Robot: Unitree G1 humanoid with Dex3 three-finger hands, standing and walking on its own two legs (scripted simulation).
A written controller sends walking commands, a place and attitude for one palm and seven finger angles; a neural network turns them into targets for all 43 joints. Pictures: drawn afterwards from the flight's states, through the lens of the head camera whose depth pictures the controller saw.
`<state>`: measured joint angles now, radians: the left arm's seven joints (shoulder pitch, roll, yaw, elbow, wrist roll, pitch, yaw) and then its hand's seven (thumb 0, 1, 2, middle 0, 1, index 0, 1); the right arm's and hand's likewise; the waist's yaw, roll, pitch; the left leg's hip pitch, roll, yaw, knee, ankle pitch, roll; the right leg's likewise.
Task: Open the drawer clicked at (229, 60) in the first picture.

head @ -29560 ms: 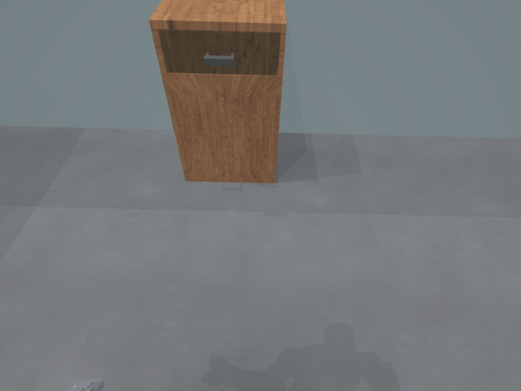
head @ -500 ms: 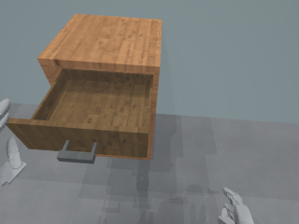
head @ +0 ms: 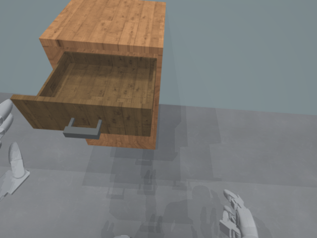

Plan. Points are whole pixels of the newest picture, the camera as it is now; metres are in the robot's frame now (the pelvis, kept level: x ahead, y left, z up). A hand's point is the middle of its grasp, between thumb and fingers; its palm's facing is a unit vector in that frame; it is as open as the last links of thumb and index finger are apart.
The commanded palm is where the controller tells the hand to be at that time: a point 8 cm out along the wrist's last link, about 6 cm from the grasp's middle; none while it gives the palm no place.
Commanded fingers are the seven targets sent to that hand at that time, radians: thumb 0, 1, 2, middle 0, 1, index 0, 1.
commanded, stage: stop stepping back and stand still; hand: left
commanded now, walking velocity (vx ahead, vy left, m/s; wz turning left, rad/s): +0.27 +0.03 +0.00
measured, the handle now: (84, 127) +0.44 +0.28 -0.06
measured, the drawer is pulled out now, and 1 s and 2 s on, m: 0.30 0.30 0.30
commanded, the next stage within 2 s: let the arm hang, fingers relaxed in 0.62 s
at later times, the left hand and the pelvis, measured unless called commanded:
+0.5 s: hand (27, 207) +0.14 +0.21 +0.16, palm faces +0.32 -0.81 -0.49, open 7.4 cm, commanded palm +0.08 +0.26 +0.18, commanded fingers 0.00 0.90 0.90 -0.20 -0.30 -0.20 -0.30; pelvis -0.05 -0.02 +0.01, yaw +1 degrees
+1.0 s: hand out of the picture +0.01 +0.16 -0.16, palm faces -0.02 -0.98 -0.18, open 7.4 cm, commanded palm none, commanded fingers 0.00 0.90 0.90 -0.20 -0.30 -0.20 -0.30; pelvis -0.06 -0.01 +0.00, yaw +0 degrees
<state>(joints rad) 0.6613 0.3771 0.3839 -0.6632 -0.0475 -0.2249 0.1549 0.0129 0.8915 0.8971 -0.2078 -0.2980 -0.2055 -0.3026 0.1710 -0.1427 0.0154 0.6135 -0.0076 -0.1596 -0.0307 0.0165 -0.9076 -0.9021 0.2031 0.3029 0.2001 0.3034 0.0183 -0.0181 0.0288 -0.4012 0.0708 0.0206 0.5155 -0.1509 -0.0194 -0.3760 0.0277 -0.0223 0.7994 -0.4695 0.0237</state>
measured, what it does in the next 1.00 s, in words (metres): steps on the spot: right foot, then left foot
